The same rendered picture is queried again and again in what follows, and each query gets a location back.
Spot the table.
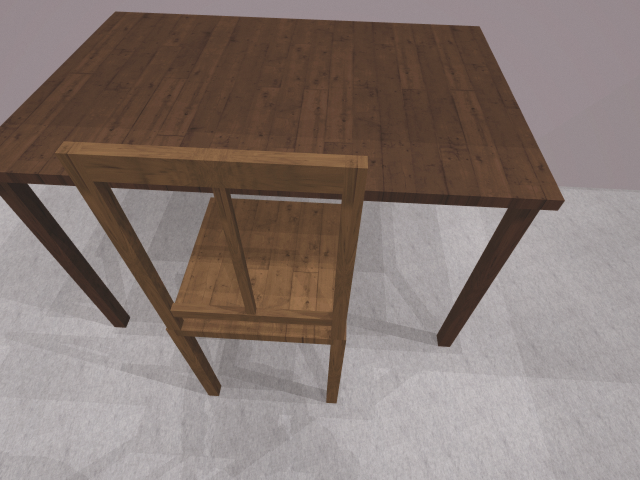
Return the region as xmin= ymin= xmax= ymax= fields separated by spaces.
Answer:
xmin=0 ymin=11 xmax=565 ymax=347

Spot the chair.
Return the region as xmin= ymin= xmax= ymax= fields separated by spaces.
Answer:
xmin=55 ymin=141 xmax=368 ymax=404

